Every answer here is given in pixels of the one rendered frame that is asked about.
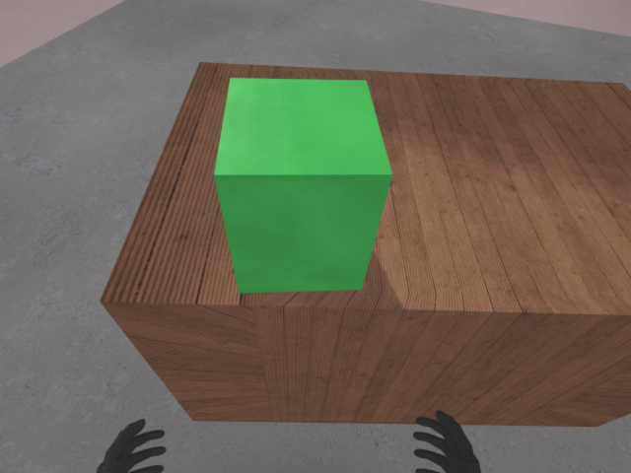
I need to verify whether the pedestal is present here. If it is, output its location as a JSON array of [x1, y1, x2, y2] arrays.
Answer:
[[100, 62, 631, 427]]

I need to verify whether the carton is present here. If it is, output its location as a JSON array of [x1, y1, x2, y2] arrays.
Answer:
[[214, 78, 392, 293]]

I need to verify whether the robot left hand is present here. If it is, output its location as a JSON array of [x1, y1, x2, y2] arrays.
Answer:
[[97, 419, 166, 473]]

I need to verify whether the robot right hand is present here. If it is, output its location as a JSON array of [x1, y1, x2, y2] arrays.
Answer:
[[413, 410, 481, 473]]

